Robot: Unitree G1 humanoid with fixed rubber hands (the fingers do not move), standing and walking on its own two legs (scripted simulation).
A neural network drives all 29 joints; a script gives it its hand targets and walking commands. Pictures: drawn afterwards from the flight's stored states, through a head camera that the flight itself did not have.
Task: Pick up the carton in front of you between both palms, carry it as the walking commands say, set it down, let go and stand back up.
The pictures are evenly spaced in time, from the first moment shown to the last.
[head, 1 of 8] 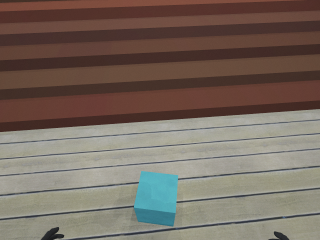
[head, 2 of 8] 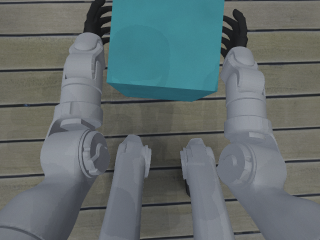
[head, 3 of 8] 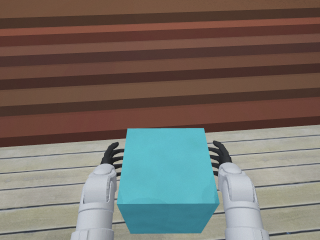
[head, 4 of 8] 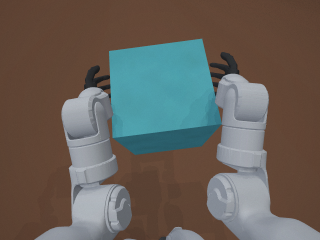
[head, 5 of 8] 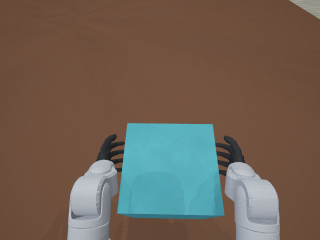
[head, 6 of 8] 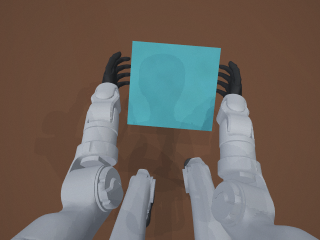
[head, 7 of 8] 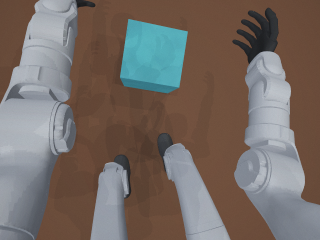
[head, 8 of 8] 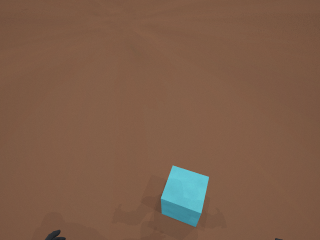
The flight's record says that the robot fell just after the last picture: no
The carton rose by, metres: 1.40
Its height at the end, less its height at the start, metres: +0.68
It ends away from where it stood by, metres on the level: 5.56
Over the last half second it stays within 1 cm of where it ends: yes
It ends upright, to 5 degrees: yes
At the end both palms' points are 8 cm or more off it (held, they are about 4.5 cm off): yes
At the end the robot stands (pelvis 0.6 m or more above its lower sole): yes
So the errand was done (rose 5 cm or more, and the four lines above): yes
